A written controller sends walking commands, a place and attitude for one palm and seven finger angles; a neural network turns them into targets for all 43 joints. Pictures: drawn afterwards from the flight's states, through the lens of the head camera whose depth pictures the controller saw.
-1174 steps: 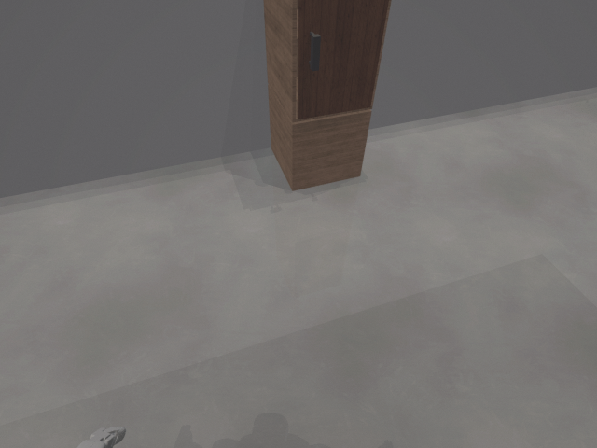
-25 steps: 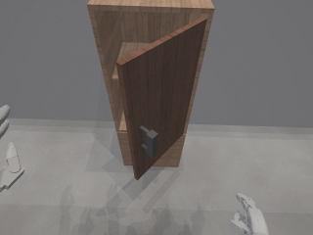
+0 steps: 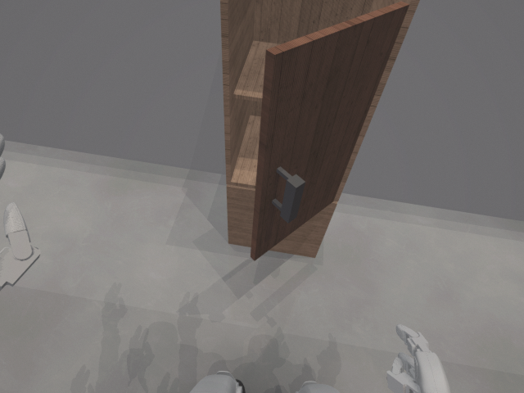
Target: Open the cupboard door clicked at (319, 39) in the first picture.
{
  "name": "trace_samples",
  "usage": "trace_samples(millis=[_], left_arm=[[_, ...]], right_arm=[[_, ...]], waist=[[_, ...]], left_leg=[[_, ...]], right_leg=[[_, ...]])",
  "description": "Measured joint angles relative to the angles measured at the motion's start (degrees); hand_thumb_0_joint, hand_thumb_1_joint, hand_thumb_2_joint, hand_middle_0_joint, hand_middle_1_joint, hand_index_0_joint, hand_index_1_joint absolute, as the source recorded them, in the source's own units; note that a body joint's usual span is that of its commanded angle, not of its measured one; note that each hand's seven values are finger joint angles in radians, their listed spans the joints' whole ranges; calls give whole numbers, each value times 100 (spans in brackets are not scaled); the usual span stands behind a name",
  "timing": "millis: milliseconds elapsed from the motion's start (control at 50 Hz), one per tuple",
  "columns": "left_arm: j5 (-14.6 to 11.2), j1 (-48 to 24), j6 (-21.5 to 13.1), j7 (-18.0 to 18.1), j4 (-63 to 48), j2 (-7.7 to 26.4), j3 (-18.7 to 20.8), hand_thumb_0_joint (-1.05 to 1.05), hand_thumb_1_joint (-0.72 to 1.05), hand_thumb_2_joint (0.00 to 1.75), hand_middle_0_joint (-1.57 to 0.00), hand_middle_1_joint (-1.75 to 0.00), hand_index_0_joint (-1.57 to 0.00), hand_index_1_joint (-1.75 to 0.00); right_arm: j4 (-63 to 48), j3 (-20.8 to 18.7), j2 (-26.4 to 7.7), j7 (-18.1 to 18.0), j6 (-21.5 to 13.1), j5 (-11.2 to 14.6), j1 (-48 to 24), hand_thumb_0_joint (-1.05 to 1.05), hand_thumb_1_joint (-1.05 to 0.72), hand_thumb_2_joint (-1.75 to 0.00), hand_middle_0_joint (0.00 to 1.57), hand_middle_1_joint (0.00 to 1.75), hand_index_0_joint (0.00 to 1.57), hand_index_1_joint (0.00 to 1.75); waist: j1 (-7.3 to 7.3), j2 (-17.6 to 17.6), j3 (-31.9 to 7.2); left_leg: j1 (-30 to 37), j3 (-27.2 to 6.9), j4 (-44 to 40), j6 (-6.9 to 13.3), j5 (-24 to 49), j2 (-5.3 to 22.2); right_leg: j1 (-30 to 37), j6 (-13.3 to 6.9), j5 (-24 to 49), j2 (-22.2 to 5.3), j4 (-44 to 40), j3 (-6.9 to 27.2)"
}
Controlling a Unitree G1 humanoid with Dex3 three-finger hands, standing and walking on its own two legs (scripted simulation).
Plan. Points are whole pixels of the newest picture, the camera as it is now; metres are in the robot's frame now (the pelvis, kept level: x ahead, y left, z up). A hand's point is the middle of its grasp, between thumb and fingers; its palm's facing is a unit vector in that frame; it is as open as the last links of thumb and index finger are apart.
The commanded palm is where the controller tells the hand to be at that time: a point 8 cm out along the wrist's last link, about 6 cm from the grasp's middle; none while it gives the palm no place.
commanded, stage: step back with the hand held close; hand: left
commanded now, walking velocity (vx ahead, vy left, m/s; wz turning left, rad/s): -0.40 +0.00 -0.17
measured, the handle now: (285, 193) +0.50 -0.02 -0.04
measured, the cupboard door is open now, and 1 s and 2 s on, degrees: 50 50 50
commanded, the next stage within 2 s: stop stepping back and stand still in 0.06 s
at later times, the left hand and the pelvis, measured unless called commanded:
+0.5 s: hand (4, 351) +0.12 +0.23 +0.20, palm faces +0.33 -0.82 -0.47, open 7.4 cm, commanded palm +0.09 +0.26 +0.19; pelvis -0.09 -0.01 -0.01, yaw -8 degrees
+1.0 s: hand out of the picture +0.10 +0.23 +0.19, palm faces +0.29 -0.81 -0.51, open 7.4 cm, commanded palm +0.03 +0.28 +0.19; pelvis -0.16 +0.00 +0.00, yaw -9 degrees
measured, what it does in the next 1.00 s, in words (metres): walks backwards: right foot, then left foot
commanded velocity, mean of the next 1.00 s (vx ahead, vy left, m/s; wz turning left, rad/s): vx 0.02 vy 0.03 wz -0.02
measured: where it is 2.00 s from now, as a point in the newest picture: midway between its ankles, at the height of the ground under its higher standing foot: outside the picture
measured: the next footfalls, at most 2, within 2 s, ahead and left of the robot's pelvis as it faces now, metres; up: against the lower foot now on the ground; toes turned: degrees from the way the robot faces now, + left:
right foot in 0.32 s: -0.20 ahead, -0.09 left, +0.00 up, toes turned -11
left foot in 0.80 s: -0.02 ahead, +0.10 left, +0.00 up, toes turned -5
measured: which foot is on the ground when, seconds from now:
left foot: down 0.00-0.62, up 0.64-0.78, down 0.80-1.00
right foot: up 0.00-0.30, down 0.32-0.84, up 0.86-0.98, down 1.00-1.00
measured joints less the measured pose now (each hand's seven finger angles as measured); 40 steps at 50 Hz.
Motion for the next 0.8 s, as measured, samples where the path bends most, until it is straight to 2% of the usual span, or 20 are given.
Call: trace_samples(millis=[60,120,200,280,320,340,360,400,420,460,540,580,600,640,680,700,720,760,800], left_arm=[[-7,-97,-10,-37,37,137,178,1,88,89,-21,-30,-21,-31],[-145,147,53,-4,-249,218,282,1,89,89,-21,-30,-21,-31],[-293,354,56,-10,-577,156,164,1,89,89,-20,-30,-20,-31],[-390,383,-5,-70,-648,356,178,1,89,89,-20,-30,-20,-31],[-421,496,-59,-70,-714,611,411,1,89,89,-20,-30,-20,-31],[-405,519,-109,-102,-689,598,413,1,89,89,-21,-30,-20,-31],[-400,574,-117,-137,-655,577,353,1,89,89,-21,-30,-20,-31],[-404,824,-99,-188,-602,663,324,1,88,89,-21,-30,-21,-31],[-402,969,-73,-197,-588,693,357,1,88,89,-21,-31,-21,-31],[-395,1092,-39,-182,-463,685,440,1,88,89,-21,-31,-21,-31],[-351,468,12,-131,460,298,305,1,88,89,-21,-31,-21,-31],[-319,66,145,-89,912,96,252,1,88,89,-21,-31,-21,-31],[-291,-109,211,-80,1062,23,224,1,89,89,-21,-30,-21,-31],[-246,-235,304,-109,1144,-98,51,1,89,89,-20,-30,-20,-31],[-219,97,271,-130,863,-188,-110,1,89,89,-20,-30,-20,-31],[-205,354,205,-150,671,-232,-146,1,89,89,-20,-30,-20,-31],[-179,598,122,-166,493,-246,-161,1,89,89,-20,-30,-20,-31],[-109,862,-35,-171,203,-160,-154,1,89,89,-21,-30,-20,-31],[-77,834,-176,-128,45,-31,-99,1,88,89,-21,-30,-21,-31]], right_arm=[[25,-12,200,113,-132,-24,-59,1,-91,-90,20,30,20,30],[36,45,368,263,-217,-8,-54,1,-91,-90,20,30,20,30],[59,155,463,309,-340,-43,-152,1,-90,-90,20,30,20,30],[-72,221,481,307,-435,-81,-289,1,-90,-90,20,30,20,30],[-217,275,472,324,-402,-63,-406,1,-90,-90,20,30,20,30],[-191,279,385,325,-374,-62,-479,1,-90,-90,20,30,20,30],[-105,271,303,317,-312,-64,-467,1,-90,-90,20,30,20,30],[73,275,223,311,-187,-37,-173,1,-90,-90,20,30,20,30],[129,276,201,307,-125,12,45,1,-90,-90,20,30,20,30],[219,257,136,251,-57,98,433,1,-90,-90,20,30,20,30],[384,134,-123,91,-24,155,781,1,-91,-90,20,30,20,30],[382,71,-182,36,-16,134,764,1,-91,-90,20,30,20,30],[339,42,-186,24,-20,124,723,1,-91,-90,20,30,20,30],[289,-19,-184,40,-22,119,729,1,-91,-90,20,30,20,30],[403,-17,-156,103,-47,124,806,1,-91,-90,20,30,20,30],[462,-9,-136,129,-73,130,853,1,-91,-90,20,30,20,30],[482,-1,-107,132,-100,138,905,1,-91,-90,20,30,20,30],[421,14,-53,83,-197,152,1008,1,-91,-90,20,30,20,30],[328,19,-66,13,-351,135,1044,1,-91,-90,20,30,20,30]], waist=[[-35,57,-23],[41,-52,-254],[107,-200,-508],[38,-310,-533],[82,-578,-456],[67,-455,-340],[18,-281,-255],[12,-206,-364],[28,-246,-502],[-31,-340,-741],[-164,-237,-929],[-241,-180,-946],[-303,-161,-876],[-418,-81,-738],[-305,-190,-789],[-241,-262,-848],[-187,-332,-884],[-111,-432,-839],[-90,-413,-690]], left_leg=[[-72,-42,-329,45,183,174],[-173,103,-795,-11,548,328],[-290,308,-1490,-76,1058,403],[-437,445,-1999,-258,1545,344],[-735,684,-1655,-361,1346,202],[-899,620,-1239,-375,1015,243],[-957,466,-867,-380,588,279],[-790,363,-377,-397,191,260],[-581,376,-239,-372,234,225],[-295,424,-280,-213,502,120],[-15,460,-172,-121,307,43],[-37,457,-286,-153,376,8],[-91,423,-317,-208,326,-25],[-325,230,142,-412,-346,-63],[-629,92,1546,-530,-613,-131],[-673,81,2050,-542,-623,-128],[-596,118,2203,-536,-638,-88],[-192,237,1643,-493,-724,32],[384,295,528,-400,-420,76]], right_leg=[[-54,-2,-429,272,1572,21],[373,-37,-760,202,1852,-103],[1232,-125,-1181,38,790,-257],[2127,-349,-1226,21,-1295,-492],[2379,-536,-790,-185,-2278,-403],[2354,-558,-734,-143,-2232,-397],[2390,-528,-798,-47,-2074,-432],[2563,-455,-941,-33,-1932,-379],[2657,-425,-1006,-73,-1892,-318],[2814,-368,-1146,-178,-1730,-291],[2713,-99,-1191,-338,-847,-471],[2525,-183,-1345,-329,-908,-479],[2442,-322,-1376,-316,-1008,-517],[2379,-472,-1190,-272,-1056,-697],[2339,-476,-966,-304,-1232,-620],[2325,-455,-860,-317,-1373,-535],[2326,-444,-758,-326,-1527,-457],[2328,-431,-603,-338,-1748,-393],[2256,-397,-615,-342,-1675,-448]])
